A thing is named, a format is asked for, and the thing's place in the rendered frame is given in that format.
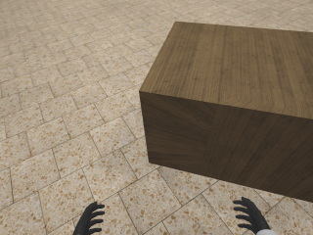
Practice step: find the pedestal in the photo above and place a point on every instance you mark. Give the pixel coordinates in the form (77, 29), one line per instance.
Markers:
(233, 103)

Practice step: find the right robot hand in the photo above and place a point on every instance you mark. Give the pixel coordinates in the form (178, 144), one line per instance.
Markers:
(255, 217)

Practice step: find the left robot hand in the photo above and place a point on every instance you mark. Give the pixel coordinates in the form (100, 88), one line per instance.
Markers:
(84, 223)

